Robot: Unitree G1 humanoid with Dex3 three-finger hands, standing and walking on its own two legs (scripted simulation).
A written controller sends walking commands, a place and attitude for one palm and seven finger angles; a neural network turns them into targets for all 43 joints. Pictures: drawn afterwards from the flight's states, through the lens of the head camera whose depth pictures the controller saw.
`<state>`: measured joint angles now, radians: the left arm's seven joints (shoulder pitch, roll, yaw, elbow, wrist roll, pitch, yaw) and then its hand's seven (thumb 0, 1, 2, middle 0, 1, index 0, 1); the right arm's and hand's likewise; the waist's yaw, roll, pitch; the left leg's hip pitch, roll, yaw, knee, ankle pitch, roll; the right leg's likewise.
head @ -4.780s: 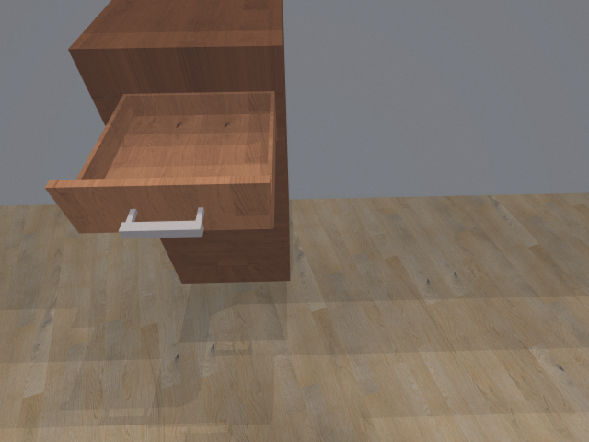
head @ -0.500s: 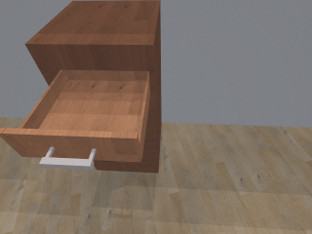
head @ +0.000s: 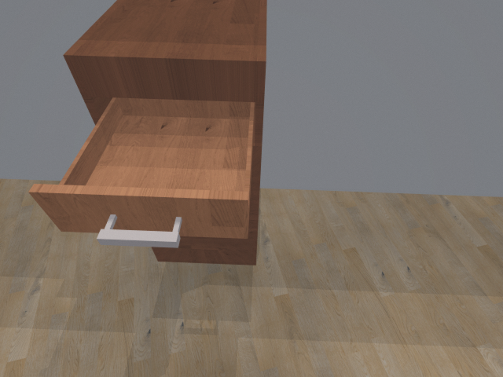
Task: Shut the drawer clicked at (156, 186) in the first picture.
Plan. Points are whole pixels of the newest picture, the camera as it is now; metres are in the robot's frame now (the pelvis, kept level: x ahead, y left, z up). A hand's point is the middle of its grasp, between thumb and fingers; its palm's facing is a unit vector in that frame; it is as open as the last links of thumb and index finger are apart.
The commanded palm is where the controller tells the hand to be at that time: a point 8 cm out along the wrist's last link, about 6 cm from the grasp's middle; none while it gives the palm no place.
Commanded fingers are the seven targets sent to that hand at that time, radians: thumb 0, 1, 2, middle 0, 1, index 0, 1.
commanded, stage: come to a stop and stand still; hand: left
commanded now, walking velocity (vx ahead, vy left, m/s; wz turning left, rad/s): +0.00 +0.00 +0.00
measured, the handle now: (142, 229) +0.36 +0.23 +0.00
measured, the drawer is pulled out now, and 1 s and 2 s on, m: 0.30 0.30 0.30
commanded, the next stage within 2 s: look again from close up in 0.10 s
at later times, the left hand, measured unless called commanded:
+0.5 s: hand out of the picture +0.01 +0.16 -0.17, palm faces -0.01 -0.98 -0.19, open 7.3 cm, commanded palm none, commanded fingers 0.00 0.90 0.90 -0.20 -0.30 -0.20 -0.30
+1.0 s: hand out of the picture +0.03 +0.18 -0.17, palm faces +0.02 -0.98 -0.19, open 7.4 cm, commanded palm none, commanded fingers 0.00 0.90 0.90 -0.20 -0.30 -0.20 -0.30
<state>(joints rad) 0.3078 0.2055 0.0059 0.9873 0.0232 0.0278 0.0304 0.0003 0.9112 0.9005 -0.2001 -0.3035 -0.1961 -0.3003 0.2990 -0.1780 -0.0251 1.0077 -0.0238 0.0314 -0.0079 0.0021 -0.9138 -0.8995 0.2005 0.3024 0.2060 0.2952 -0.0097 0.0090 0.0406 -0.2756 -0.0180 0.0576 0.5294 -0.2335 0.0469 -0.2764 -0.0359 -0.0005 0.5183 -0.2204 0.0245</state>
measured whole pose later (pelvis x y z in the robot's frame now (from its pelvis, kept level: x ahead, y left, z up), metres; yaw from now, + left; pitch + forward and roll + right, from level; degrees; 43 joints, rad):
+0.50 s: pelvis +0.01 -0.01 +0.00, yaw -1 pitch -1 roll +0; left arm 0.31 0.13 -0.02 1.07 0.02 0.00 0.04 0.01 0.92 0.90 -0.20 -0.30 -0.20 -0.30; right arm 0.26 -0.16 -0.02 1.09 -0.01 0.00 -0.02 0.00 -0.92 -0.90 0.20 0.30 0.20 0.29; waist -0.01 0.01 0.02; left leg -0.24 -0.01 0.08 0.49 -0.24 0.04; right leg -0.26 -0.02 0.02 0.50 -0.22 0.02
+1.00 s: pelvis +0.04 +0.01 +0.00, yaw -1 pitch -1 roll -1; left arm 0.33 0.15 0.01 1.06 0.02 0.01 0.03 0.00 0.91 0.90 -0.20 -0.30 -0.20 -0.30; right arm 0.32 -0.18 -0.02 1.10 -0.02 0.02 -0.01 0.00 -0.91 -0.90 0.20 0.30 0.20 0.29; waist 0.00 0.01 0.01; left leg -0.23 0.00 0.08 0.55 -0.31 0.04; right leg -0.22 -0.02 0.02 0.51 -0.27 0.03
